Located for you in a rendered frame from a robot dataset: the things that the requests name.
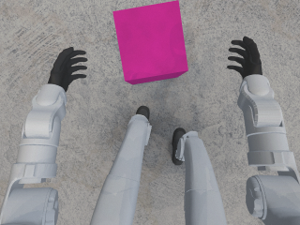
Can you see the carton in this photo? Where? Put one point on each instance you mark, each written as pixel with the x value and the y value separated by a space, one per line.
pixel 151 42

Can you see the left robot thigh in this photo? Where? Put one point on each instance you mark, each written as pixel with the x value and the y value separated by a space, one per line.
pixel 117 200

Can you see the robot left forearm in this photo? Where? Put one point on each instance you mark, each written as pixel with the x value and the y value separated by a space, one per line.
pixel 39 140

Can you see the robot right hand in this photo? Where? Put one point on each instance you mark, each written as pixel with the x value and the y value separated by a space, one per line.
pixel 251 63

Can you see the robot left shin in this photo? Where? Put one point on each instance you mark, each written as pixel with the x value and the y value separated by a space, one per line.
pixel 138 116

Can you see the robot left upper arm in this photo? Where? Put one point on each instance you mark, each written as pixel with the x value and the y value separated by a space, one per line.
pixel 31 206

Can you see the robot left hand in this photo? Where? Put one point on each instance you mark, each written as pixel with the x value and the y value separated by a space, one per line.
pixel 62 68

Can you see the robot right upper arm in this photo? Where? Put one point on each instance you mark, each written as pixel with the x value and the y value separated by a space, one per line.
pixel 275 199

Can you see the robot right forearm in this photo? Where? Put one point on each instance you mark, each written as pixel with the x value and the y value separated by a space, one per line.
pixel 265 129

